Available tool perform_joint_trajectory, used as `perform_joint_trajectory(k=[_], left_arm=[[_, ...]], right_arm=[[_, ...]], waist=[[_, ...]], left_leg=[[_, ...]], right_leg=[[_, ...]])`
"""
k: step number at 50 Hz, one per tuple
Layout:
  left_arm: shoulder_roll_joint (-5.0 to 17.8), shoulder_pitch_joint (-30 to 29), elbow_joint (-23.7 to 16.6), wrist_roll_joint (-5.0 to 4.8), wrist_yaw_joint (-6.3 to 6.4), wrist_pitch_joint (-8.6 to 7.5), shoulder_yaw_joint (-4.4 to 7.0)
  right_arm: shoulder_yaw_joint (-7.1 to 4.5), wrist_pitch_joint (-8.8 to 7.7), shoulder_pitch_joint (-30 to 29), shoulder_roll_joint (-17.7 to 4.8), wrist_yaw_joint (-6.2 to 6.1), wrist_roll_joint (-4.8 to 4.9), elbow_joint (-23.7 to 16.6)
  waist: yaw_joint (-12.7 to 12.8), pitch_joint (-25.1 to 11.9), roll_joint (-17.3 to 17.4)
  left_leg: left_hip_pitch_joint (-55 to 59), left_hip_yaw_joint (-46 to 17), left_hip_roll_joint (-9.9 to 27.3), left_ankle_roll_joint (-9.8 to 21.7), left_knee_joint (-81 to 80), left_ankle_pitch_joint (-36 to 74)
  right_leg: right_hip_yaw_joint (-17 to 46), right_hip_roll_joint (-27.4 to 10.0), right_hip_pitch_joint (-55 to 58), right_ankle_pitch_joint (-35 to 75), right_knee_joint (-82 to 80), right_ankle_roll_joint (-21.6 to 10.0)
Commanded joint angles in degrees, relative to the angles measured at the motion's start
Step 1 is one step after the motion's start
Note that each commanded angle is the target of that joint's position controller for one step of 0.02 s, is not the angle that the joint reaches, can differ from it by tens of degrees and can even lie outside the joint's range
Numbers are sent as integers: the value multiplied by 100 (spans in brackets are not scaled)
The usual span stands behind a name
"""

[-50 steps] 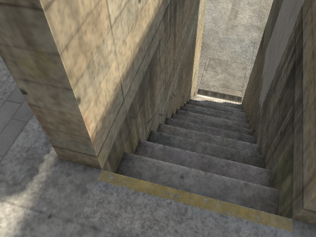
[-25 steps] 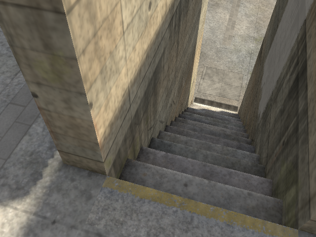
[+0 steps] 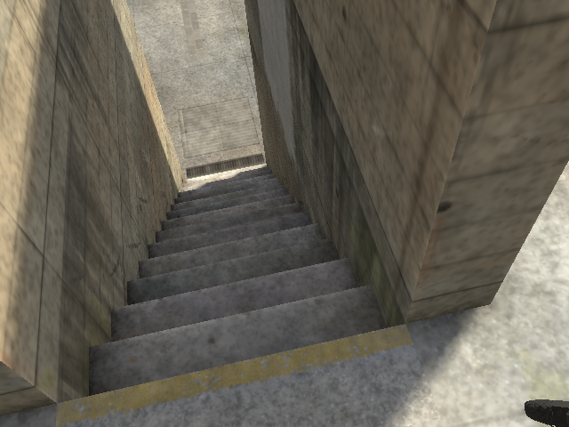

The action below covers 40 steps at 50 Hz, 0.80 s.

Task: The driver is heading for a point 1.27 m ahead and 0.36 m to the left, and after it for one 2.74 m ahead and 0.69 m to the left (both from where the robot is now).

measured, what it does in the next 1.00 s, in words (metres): walks ahead, turning left: left foot, then right foot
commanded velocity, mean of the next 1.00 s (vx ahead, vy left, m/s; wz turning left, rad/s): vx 0.40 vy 0.00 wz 0.49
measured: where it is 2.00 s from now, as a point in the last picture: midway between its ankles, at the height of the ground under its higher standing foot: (187, 320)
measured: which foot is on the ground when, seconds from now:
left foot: up 0.00-0.12, down 0.14-0.50, up 0.52-0.96, down 0.98-1.00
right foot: down 0.00-0.24, up 0.26-0.48, down 0.50-0.96, up 0.98-1.00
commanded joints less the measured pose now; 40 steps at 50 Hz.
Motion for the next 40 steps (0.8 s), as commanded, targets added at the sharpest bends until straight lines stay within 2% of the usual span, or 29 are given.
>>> perform_joint_trajectory(k=[1,2,4,6,7,8,9,10,11,13,14,15,16,19,20,21,22,23,24,25,26,27,28,29,30,31,35,38,40], left_arm=[[1078,-74,-456,-19,3,-34,313],[1004,-140,-438,-18,3,-80,302],[775,-193,-423,34,-15,-134,218],[403,-285,-326,47,-26,-151,47],[26,-24,-168,136,-39,-187,-84],[-144,527,-1,285,-55,-221,-131],[157,634,-44,295,-62,-257,-33],[372,314,-18,327,-48,-285,6],[469,-55,-17,313,-49,-311,52],[409,-269,-87,279,-36,-333,99],[328,-250,-59,228,-47,-369,95],[209,-301,-77,214,-54,-369,40],[137,-265,-25,211,-29,-359,32],[124,-415,-9,178,-38,-412,31],[169,-319,23,144,-59,-450,33],[179,-282,48,57,-103,-500,32],[159,-286,60,-35,-156,-568,23],[114,-254,86,-75,-195,-643,18],[141,41,202,-30,-228,-701,46],[309,686,480,12,-224,-725,136],[707,1302,660,33,-167,-728,249],[1092,1181,591,348,-233,-793,296],[871,780,441,359,-214,-892,249],[554,621,403,231,-162,-924,145],[439,667,407,139,-126,-928,87],[418,800,488,134,-95,-927,55],[451,1339,728,396,-103,-1012,-74],[316,1305,852,328,-92,-1012,-145],[381,1393,957,414,-108,-1006,-162]], right_arm=[[-112,-99,-232,-421,41,26,-441],[-158,-106,-47,-533,48,68,-439],[-161,-129,220,-570,86,23,-385],[-70,-178,404,-289,158,-31,-376],[27,-187,301,-106,193,-142,-420],[64,-179,-3,-280,187,-217,-563],[112,-167,-348,-326,181,-249,-595],[134,-139,-497,-155,183,-101,-693],[91,-104,-220,-296,180,-27,-653],[-123,-57,132,-968,134,117,-659],[-168,-26,266,-1038,87,132,-695],[-151,2,339,-959,37,71,-725],[-174,9,480,-932,27,81,-750],[-279,17,1019,-966,-31,143,-690],[-307,36,1178,-952,-82,196,-650],[-315,76,1240,-909,-119,272,-642],[-300,118,1136,-867,-129,284,-686],[-271,159,790,-833,-124,259,-804],[-246,194,364,-785,-116,219,-947],[-202,211,70,-661,-110,217,-1084],[-80,182,333,-213,-83,220,-1070],[-10,89,334,-111,-49,241,-1368],[-34,29,415,-356,10,219,-1436],[-66,21,462,-481,56,211,-1367],[-73,23,630,-462,75,174,-1266],[-51,-6,686,-419,123,165,-1254],[-17,-93,420,-369,322,235,-1414],[-23,-38,464,-366,288,328,-1395],[47,5,77,-307,333,272,-1539]], waist=[[99,-864,-1112],[47,-1012,-1193],[71,-1229,-1197],[-101,-1218,-941],[-39,-1174,-592],[418,-1017,416],[780,-525,1144],[596,-287,995],[321,-224,781],[167,-124,795],[122,-143,850],[62,-244,941],[7,-348,1017],[-278,-881,795],[-275,-1222,598],[-265,-1241,580],[-210,-986,712],[-38,-640,907],[269,-478,932],[592,-539,842],[642,-874,-15],[489,-669,-1039],[303,-349,-823],[300,-130,-709],[294,-151,-661],[318,-70,-630],[520,334,-664],[407,570,-883],[558,795,-682]], left_leg=[[0,37,-213,69,-469,-48],[31,-7,-44,82,-402,12],[450,123,167,166,-584,35],[1394,295,329,347,-1600,913],[1951,-79,612,482,-2211,1751],[1923,-1050,1305,760,-2514,2412],[986,-1685,1658,1491,-2722,1572],[622,-1732,1409,1485,-2819,555],[610,-1550,1168,1266,-2814,76],[794,-1755,1070,1195,-2695,-26],[956,-1886,1078,1263,-2604,204],[1227,-2037,1095,1409,-2510,594],[1560,-2170,1130,1531,-2379,1111],[2799,-2830,1452,1897,-2079,2719],[2998,-2916,1437,1928,-2131,1787],[2802,-2966,1341,1883,-2302,96],[2223,-2973,1206,1794,-2581,-1433],[1455,-2853,1001,1672,-2748,-1760],[686,-2487,630,1442,-2667,-1615],[-323,-1968,269,1049,-2279,-1451],[-1458,-1032,-253,642,-496,-1495],[-2453,-764,-357,644,577,-1170],[-2872,-747,179,544,1438,-740],[-3162,-601,272,479,1816,-351],[-3198,-479,357,438,2168,-28],[-3254,-337,489,427,2460,366],[-3282,132,797,394,3521,1309],[-2992,255,880,252,2993,1685],[-2727,617,900,241,2292,1786]], right_leg=[[1909,-1262,948,842,-610,-887],[1865,-1338,1128,1170,-407,-848],[1805,-1424,1154,1862,-124,-829],[1559,-1267,760,1630,-3,-616],[1287,-1015,512,790,-7,-327],[570,-447,446,-794,620,-10],[80,-255,592,-1366,376,319],[-59,-421,872,-872,82,443],[-161,-366,928,-611,25,428],[-440,-258,646,-638,207,417],[-551,-206,453,-758,273,435],[-593,-142,218,-862,375,477],[-609,-75,-3,-1072,490,516],[-358,-32,-931,-1923,1324,607],[-271,-102,-985,-1930,1473,591],[-209,-214,-884,-1847,1354,519],[-244,-267,-599,-1750,944,411],[-401,-225,-51,-1527,381,323],[-568,-236,819,-818,-504,248],[-678,-471,2179,-36,-1239,153],[309,-1541,3499,-801,-1191,-29],[2286,-2663,3081,-2377,-1530,-521],[2428,-2948,2789,-2731,-1556,-654],[1874,-2713,2763,-2497,-1510,-491],[1306,-2429,2834,-2043,-1425,-260],[798,-2234,2764,-1491,-1400,-127],[-403,-1928,1970,-318,-1538,-122],[-1170,-1706,1671,229,-1632,-132],[-1585,-1674,1588,639,-1723,-133]])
